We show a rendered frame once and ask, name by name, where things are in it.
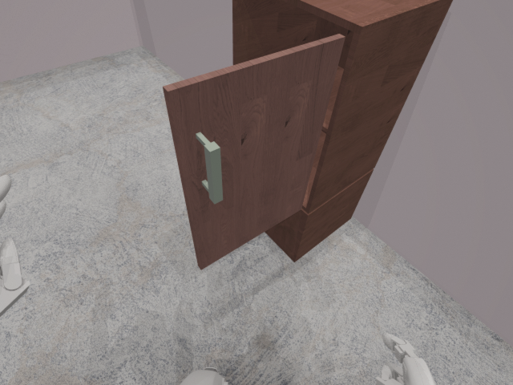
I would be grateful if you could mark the cupboard door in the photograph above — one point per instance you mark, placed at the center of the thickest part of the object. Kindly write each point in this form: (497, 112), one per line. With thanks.
(266, 115)

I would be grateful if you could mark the left robot hand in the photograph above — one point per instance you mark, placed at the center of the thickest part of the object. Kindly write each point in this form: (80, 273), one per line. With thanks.
(12, 285)

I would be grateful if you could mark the handle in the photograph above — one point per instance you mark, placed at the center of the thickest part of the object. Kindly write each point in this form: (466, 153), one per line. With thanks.
(213, 167)

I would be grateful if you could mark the right robot hand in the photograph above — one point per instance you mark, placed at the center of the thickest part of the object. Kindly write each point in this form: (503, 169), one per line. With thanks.
(414, 370)

